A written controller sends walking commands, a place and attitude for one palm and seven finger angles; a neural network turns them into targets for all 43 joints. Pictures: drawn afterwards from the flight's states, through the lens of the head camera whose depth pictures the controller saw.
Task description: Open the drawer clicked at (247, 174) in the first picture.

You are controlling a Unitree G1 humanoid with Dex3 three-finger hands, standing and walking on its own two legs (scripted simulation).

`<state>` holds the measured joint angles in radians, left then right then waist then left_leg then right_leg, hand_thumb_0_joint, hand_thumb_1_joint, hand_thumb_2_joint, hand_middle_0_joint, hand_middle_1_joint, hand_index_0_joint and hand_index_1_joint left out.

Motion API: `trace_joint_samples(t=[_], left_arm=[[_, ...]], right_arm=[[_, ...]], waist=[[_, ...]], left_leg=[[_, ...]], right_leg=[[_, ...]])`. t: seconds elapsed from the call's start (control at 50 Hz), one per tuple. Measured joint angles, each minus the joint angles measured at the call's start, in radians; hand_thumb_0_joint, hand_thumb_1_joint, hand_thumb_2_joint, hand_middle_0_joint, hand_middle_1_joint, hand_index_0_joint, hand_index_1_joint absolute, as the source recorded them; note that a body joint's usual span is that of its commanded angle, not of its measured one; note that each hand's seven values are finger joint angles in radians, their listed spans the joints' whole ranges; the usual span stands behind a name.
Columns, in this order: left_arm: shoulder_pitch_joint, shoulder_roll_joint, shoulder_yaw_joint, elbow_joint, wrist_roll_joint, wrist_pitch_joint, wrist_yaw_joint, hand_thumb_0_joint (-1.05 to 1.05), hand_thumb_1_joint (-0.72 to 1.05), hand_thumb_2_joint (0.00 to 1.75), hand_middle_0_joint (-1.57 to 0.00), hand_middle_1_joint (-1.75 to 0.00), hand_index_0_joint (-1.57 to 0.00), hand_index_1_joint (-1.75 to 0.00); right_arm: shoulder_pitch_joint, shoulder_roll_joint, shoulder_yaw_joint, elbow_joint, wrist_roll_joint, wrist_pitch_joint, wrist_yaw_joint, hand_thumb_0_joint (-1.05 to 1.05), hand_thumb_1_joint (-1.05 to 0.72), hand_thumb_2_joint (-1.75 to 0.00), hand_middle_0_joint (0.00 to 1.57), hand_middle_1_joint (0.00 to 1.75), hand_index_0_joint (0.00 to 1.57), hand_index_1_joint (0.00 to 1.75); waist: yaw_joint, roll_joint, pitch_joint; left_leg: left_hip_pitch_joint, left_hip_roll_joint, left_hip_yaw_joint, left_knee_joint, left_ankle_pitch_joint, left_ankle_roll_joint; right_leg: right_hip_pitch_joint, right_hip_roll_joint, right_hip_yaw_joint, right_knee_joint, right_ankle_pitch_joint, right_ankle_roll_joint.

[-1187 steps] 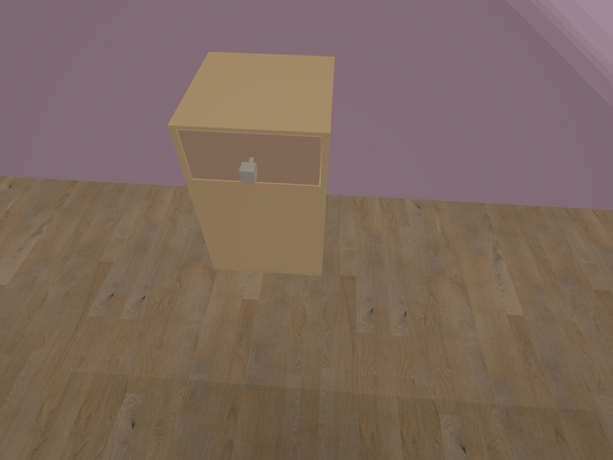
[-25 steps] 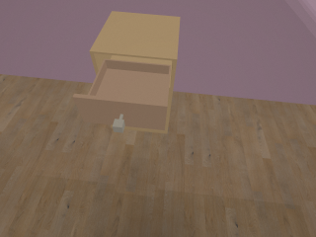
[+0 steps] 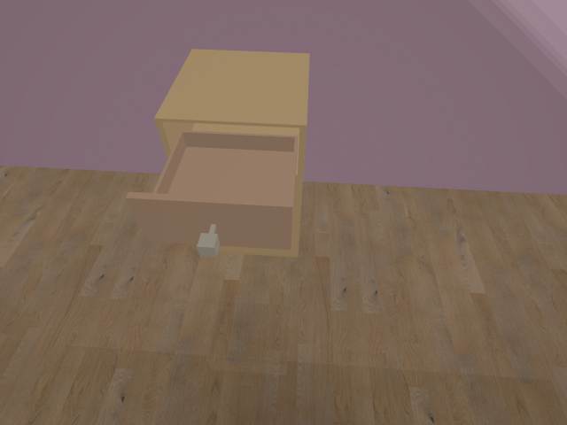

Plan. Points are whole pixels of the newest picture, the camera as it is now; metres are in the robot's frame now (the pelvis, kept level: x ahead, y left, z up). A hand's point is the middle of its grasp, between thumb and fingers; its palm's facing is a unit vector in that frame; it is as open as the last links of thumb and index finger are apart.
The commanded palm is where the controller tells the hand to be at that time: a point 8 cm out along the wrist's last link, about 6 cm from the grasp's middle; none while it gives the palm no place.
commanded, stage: let the arm hang, fingers relaxed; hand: left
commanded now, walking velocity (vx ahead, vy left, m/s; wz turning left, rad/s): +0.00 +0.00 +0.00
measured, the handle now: (210, 238) +0.54 +0.21 -0.20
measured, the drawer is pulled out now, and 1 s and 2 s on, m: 0.30 0.30 0.30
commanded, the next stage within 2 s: look to check the result in 0.14 s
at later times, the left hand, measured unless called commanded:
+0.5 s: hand out of the picture -0.02 +0.15 -0.18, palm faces +0.05 -0.99 -0.16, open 7.3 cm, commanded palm none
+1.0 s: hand out of the picture +0.00 +0.15 -0.18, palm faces +0.04 -0.99 -0.16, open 7.3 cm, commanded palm none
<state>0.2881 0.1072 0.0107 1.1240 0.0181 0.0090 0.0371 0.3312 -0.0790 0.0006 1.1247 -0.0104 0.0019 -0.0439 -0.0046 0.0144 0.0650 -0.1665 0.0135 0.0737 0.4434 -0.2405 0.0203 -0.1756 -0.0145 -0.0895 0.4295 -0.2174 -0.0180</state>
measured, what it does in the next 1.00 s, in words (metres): stands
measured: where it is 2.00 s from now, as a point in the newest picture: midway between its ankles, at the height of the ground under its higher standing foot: outside the picture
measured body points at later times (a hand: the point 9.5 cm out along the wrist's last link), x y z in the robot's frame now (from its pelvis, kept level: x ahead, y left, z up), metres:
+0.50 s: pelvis +0.01 +0.00 +0.00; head +0.03 +0.00 +0.45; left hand -0.02 +0.20 -0.16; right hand -0.03 -0.19 -0.16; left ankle +0.00 +0.10 -0.74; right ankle +0.01 -0.11 -0.74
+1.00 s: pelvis +0.02 +0.00 +0.00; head +0.04 -0.01 +0.45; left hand +0.00 +0.20 -0.16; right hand -0.02 -0.20 -0.16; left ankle +0.00 +0.10 -0.74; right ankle +0.01 -0.11 -0.74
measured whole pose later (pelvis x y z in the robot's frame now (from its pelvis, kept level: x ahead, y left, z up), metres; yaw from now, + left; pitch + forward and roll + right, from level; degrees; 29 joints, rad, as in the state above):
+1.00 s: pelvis +0.02 +0.00 +0.00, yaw +0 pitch -2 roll +0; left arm 0.30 0.10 0.01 1.14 0.01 0.00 0.04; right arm 0.32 -0.09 0.00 1.15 -0.01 -0.01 -0.05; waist 0.00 0.01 0.07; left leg -0.13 0.02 0.08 0.41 -0.26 0.01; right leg -0.14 -0.01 -0.09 0.41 -0.24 -0.02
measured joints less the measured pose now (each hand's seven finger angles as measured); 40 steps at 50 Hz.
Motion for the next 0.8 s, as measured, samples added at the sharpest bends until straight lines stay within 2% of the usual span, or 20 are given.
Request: trace_joint_samples(t=[0.8], left_arm=[[0.013, -0.013, 0.001, 0.019, -0.003, -0.008, 0.002, 0.00, 0.91, 0.90, -0.20, -0.30, -0.20, -0.30]], right_arm=[[-0.007, -0.011, -0.001, 0.016, 0.004, -0.009, -0.009, 0.00, -0.91, -0.90, 0.20, 0.30, 0.20, 0.30]], waist=[[0.002, 0.001, 0.004]], left_leg=[[0.033, 0.002, 0.004, -0.024, -0.014, -0.005]], right_leg=[[0.026, 0.004, 0.005, -0.015, -0.018, -0.001]])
